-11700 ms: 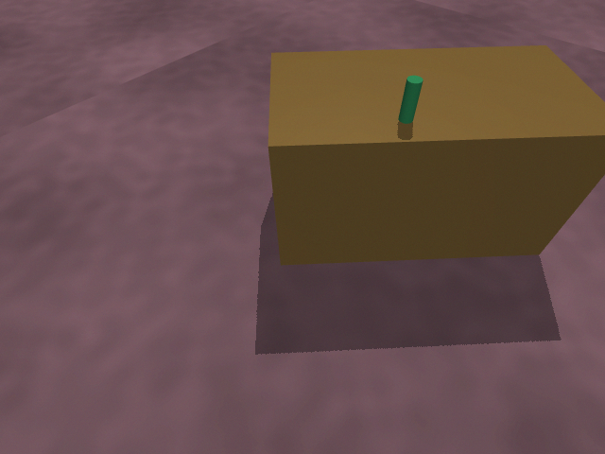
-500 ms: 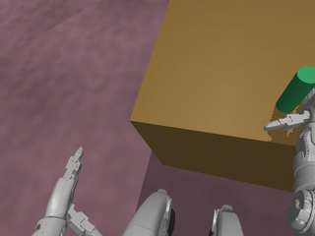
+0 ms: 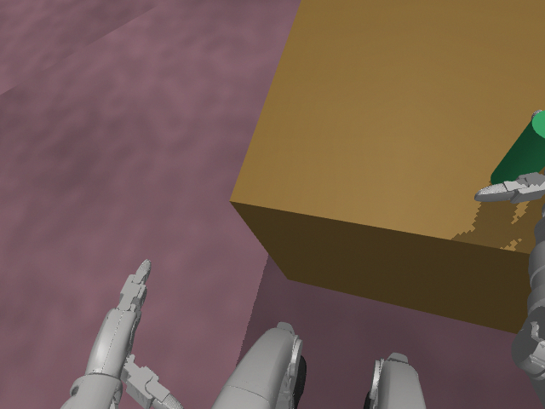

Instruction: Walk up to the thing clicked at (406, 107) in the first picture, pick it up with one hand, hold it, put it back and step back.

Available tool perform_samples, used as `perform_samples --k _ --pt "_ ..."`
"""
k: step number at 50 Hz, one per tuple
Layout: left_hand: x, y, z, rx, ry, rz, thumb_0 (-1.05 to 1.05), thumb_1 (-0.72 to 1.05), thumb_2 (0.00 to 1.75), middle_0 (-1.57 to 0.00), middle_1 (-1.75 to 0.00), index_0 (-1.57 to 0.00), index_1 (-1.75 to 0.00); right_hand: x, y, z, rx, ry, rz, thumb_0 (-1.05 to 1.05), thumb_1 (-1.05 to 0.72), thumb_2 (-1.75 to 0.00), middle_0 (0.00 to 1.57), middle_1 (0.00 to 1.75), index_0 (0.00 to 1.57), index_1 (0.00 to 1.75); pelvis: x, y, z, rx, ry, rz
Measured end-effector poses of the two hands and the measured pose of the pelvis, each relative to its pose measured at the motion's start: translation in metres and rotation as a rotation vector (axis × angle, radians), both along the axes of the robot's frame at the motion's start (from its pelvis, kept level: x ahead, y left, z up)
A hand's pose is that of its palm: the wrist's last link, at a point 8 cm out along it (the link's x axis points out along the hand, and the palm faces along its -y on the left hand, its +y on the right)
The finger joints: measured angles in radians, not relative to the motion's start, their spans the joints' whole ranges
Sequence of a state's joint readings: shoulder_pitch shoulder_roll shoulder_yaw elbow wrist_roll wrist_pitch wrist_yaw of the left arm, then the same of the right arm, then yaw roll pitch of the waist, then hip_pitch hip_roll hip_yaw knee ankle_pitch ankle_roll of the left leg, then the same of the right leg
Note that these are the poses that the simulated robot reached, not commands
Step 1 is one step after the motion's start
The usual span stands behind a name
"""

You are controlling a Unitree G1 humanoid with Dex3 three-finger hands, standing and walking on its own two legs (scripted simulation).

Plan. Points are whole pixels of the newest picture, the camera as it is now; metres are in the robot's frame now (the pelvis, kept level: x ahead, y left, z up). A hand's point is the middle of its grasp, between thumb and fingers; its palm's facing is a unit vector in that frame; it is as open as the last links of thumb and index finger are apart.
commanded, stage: close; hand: right
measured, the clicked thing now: (527, 156) +0.49 -0.21 +0.01
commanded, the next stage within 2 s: settle in 0.38 s
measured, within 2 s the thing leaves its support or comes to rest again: leaves its support in 0.64 s
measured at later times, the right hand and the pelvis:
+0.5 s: hand (522, 152) +0.50 -0.21 +0.01, palm faces +0.15 +0.99 +0.01, open 7.1 cm; pelvis +0.00 +0.00 +0.00, yaw +0 degrees
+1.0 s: hand (543, 125) +0.51 -0.21 +0.06, palm faces +0.17 +0.99 +0.01, open 5.7 cm; pelvis +0.01 +0.00 +0.03, yaw +0 degrees
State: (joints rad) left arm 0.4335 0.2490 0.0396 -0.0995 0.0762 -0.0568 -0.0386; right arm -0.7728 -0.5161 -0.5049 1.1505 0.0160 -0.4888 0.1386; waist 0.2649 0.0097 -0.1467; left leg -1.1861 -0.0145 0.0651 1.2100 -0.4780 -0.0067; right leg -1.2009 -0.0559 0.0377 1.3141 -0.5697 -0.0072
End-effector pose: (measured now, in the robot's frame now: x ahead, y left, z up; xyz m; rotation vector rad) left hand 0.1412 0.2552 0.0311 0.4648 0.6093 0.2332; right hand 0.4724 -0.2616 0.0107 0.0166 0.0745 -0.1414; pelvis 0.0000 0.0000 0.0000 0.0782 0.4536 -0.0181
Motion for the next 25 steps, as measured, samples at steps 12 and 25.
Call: perform_samples --k 12,25 --pt "0.004 0.006 0.013 0.010 -0.028 0.008 -0.01 -0.55 0.07 -0.06 -0.04 -0.05 -0.06 -0.009 0.006 0.005 0.012 0.019 -0.005 -0.02 0.36 -0.30 0.68 0.49 0.68 0.49 0.000 -0.001 0.008 -0.005 -0.024 0.002" --pt "0.004 0.004 0.010 0.019 -0.025 -0.010 -0.01 -0.54 0.05 -0.06 -0.05 -0.05 -0.06 0.000 0.002 0.001 -0.002 0.000 -0.007 -0.01 -0.01 -0.66 1.03 0.86 1.03 0.86 -0.002 0.002 0.003 -0.004 -0.005 0.001"
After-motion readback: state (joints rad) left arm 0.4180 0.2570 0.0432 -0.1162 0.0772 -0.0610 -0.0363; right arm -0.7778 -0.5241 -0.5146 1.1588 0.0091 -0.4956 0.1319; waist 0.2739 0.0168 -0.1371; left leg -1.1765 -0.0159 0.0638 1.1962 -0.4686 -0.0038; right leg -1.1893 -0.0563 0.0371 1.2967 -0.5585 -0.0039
